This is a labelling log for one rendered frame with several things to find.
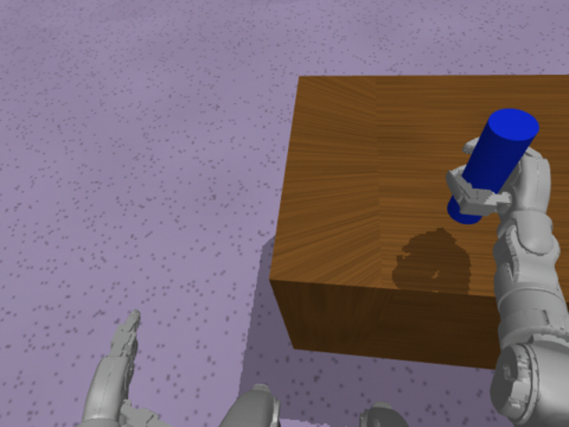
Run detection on left robot hand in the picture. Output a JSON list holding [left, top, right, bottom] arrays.
[[82, 310, 172, 427]]

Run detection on right robot arm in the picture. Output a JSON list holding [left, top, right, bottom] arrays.
[[490, 210, 569, 427]]

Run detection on can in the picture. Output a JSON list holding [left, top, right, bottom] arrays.
[[447, 109, 539, 224]]

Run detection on right robot hand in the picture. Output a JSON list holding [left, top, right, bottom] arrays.
[[445, 137, 551, 221]]

